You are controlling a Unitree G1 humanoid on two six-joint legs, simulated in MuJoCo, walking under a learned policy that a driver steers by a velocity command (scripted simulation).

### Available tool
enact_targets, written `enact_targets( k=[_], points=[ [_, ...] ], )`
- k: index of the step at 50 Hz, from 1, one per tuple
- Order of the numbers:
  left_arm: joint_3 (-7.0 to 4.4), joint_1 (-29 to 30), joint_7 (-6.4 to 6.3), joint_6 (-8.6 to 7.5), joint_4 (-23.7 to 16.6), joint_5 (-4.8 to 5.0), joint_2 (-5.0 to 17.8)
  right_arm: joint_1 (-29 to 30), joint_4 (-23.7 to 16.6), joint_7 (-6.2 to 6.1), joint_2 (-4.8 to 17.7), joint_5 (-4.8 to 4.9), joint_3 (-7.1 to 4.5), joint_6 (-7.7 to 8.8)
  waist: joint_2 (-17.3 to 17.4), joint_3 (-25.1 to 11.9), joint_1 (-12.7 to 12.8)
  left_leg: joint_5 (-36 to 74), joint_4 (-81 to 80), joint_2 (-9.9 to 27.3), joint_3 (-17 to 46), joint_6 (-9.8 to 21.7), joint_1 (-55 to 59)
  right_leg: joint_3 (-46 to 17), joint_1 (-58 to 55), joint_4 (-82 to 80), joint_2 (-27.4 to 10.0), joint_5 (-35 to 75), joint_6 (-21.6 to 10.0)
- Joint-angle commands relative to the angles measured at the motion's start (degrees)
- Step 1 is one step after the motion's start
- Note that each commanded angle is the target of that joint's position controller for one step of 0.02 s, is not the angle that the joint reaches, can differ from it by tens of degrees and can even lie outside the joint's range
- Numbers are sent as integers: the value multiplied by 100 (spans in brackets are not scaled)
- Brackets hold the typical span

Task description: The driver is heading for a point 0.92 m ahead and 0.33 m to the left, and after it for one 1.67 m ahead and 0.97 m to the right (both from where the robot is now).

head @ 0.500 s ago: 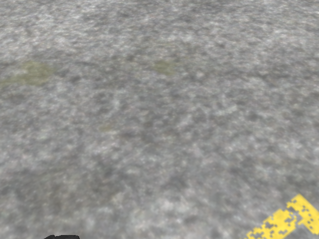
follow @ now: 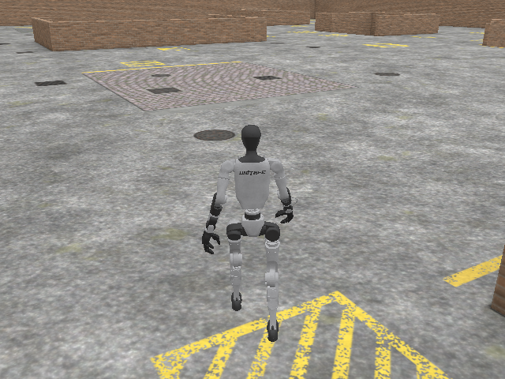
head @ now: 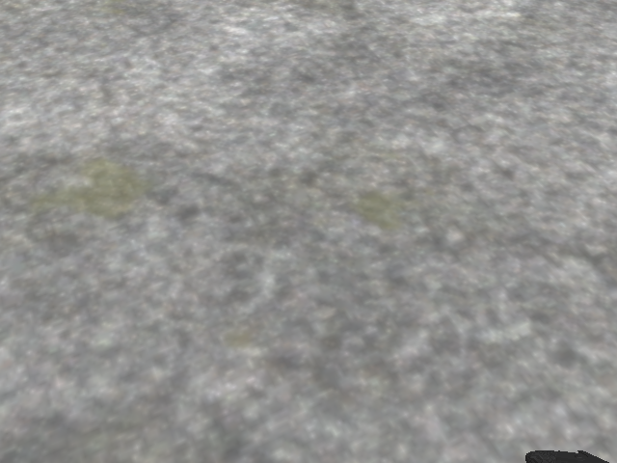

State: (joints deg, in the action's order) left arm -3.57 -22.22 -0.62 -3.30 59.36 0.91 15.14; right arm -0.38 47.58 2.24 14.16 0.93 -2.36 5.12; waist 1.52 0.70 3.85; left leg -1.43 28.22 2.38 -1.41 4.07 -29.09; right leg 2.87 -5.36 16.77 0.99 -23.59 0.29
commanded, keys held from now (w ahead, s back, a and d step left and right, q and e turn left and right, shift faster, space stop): w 0.26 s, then w+q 0.74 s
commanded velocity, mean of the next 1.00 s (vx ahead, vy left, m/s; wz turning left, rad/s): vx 0.50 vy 0.00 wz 0.31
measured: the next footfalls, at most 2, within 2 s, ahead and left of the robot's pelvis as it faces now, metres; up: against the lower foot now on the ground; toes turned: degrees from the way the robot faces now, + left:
right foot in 0.54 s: +0.49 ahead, -0.12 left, +0.00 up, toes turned +6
left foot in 1.06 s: +0.68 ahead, +0.21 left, +0.00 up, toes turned +28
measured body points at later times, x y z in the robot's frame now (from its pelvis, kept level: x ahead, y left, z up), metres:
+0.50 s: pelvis +0.28 +0.00 +0.01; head +0.31 +0.00 +0.46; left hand +0.49 +0.24 -0.08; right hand +0.25 -0.27 -0.13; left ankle +0.14 +0.11 -0.72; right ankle +0.46 -0.13 -0.70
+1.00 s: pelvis +0.54 +0.03 +0.01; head +0.56 +0.05 +0.46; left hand +0.45 +0.30 -0.13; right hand +0.81 -0.13 -0.09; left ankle +0.64 +0.21 -0.69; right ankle +0.45 -0.12 -0.72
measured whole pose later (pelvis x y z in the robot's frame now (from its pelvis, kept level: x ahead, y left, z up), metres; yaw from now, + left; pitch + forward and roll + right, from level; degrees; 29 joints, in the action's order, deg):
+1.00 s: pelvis +0.54 +0.03 +0.01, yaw +22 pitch +1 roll -3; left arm -4.9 -16.6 -1.0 -4.2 55.2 0.5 15.8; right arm -4.6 43.9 2.5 14.7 1.2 -4.2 1.0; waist 1.6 1.7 4.1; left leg -3.6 38.7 6.0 -1.5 3.2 -35.9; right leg 15.9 -4.7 13.9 -1.0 -18.9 2.0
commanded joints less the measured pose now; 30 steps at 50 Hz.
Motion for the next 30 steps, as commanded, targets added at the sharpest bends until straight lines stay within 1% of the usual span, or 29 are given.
enact_targets(
  k=[1, 2, 3, 4, 5, 6, 7, 8, 9, 10, 12, 14, 17, 20, 22, 24, 25, 26, 27, 28, 29, 30],
  points=[
    [-31, 92, -40, 21, -422, -151, 616, -2351, 342, -95, 1494, -66, -508, 25, 305, -1592, -1238, -142, 184, 953, 1216, 618, 3602, 0, 1742, 3466, -766, 3100, -484],
    [170, -623, 41, -121, -394, -101, -143, -2500, 458, -46, 1729, -61, -533, 6, 1820, -2201, -786, -1482, -728, 2006, 4015, 1530, 5205, -338, 3912, 5226, 329, -784, -181],
    [29, -162, 73, -261, -364, 43, 541, -2338, 388, -37, 1159, -4, -374, 25, 1049, -1871, -1003, -2159, -1099, 1843, 4136, 1305, 4985, -1028, 4552, 5847, 19, -987, -289],
    [-46, 409, 92, -352, -546, 173, 801, -1856, 295, -62, 955, -13, -309, 55, 758, -1086, -937, -1884, -1186, 1688, 3284, 1059, 4245, -902, 4882, 5873, -260, -447, -392],
    [-45, 686, 48, -377, -594, 155, 767, -1419, 201, -64, 864, -62, -271, 75, 241, -683, -762, -1207, -1321, 1503, 2654, 954, 3428, -746, 4671, 5630, -573, 117, -389],
    [-85, 818, 10, -351, -603, 64, 729, -1160, 175, -52, 706, -117, -232, 92, 110, -376, -612, -623, -1471, 1313, 2161, 908, 2758, -704, 4441, 5289, -753, 455, -358],
    [-95, 696, 7, -284, -584, 35, 634, -1074, 190, -44, 586, -178, -190, 112, 254, -353, -429, -316, -1616, 1181, 1852, 860, 2379, -751, 4074, 5090, -897, 679, -350],
    [-86, 608, 6, -215, -563, 25, 498, -1093, 225, -32, 538, -171, -181, 122, 301, -332, -354, -177, -1761, 1107, 1671, 880, 2199, -736, 3902, 4909, -934, 759, -325],
    [-78, 590, 1, -158, -560, 19, 405, -1160, 272, -40, 572, -140, -185, 134, 282, -270, -309, -37, -1874, 1076, 1490, 918, 2072, -696, 3883, 4715, -970, 793, -288],
    [-76, 698, -6, -118, -602, 3, 369, -1238, 317, -66, 663, -123, -206, 144, 243, -170, -297, 89, -1979, 1074, 1351, 950, 1993, -660, 3996, 4500, -999, 930, -236],
    [-83, 1115, -16, -89, -764, -55, 381, -1434, 404, -141, 821, -115, -246, 130, 119, 1, -370, 305, -2120, 1081, 1165, 981, 2059, -627, 4392, 3897, -1023, 1444, -109],
    [-79, 1517, 1, -110, -909, -92, 351, -1623, 478, -201, 828, -90, -242, 90, 95, 88, -467, 427, -2163, 957, 959, 896, 2114, -575, 4506, 3190, -975, 2093, -29],
    [-38, 2161, 47, -171, -1105, -72, 258, -1911, 582, -248, 859, -34, -242, 43, 124, 228, -645, 333, -2149, 732, 740, 756, 2071, -426, 4210, 2086, -708, 2845, 34],
    [1, 2674, 120, -227, -1268, -23, 261, -2232, 711, -277, 899, 14, -263, -17, 154, 337, -804, 188, -1976, 814, 857, 746, 2326, -404, 4048, 1486, -522, 2946, 73],
    [3, 2873, 181, -285, -1383, 2, 336, -2337, 763, -306, 911, 42, -288, -73, 209, 376, -800, 210, -1714, 966, 1040, 716, 2632, -504, 4015, 1198, -477, 2768, 26],
    [-51, 2723, 214, -345, -1395, 14, 531, -2278, 753, -344, 980, 50, -336, -126, 324, 278, -623, 376, -1412, 1107, 1247, 618, 2829, -561, 3639, 995, -422, 2440, -60],
    [-94, 2481, 213, -371, -1350, 17, 635, -2198, 726, -349, 1017, 47, -360, -154, 408, 150, -467, 692, -1159, 1112, 1298, 564, 2835, -496, 3232, 948, -355, 2222, -124],
    [-188, 1899, 187, -389, -1194, 3, 801, -2094, 674, -347, 970, 42, -346, -171, 403, -173, -158, 1300, -574, 906, 1189, 444, 2728, -389, 2395, 816, -259, 2108, -252],
    [-312, 914, 141, -411, -966, -69, 1091, -2013, 556, -334, 764, -9, -271, -175, 262, -930, 249, 1145, 655, 550, 977, 272, 2119, -643, 865, 1090, -596, 2137, -508],
    [-449, 84, 90, -388, -873, -166, 1626, -2383, 356, -315, 254, -51, -136, -122, -807, -1916, 281, -631, 2771, -241, 454, -124, 212, -2407, -1398, 1110, -1979, 1711, -1124],
    [-388, -30, 113, -327, -824, -115, 1446, -2654, 309, -302, 119, 52, -71, -37, -2003, -2481, 177, -3312, 4072, -531, 669, -223, -987, -4347, -2005, 291, -2668, 725, -1597],
    [-238, 326, 105, -315, -912, -84, 936, -2326, 305, -305, 747, 172, -239, -9, -1358, -1681, 189, -3085, 4621, -152, 968, -169, -1440, -3835, -1332, 91, -2439, 132, -1342]
  ],
)
Keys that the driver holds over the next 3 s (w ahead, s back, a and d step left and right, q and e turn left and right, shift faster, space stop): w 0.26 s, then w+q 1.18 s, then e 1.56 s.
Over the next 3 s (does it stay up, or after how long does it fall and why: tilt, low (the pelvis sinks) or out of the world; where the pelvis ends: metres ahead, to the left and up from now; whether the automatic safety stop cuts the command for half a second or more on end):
stays up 0.95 0.26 0.02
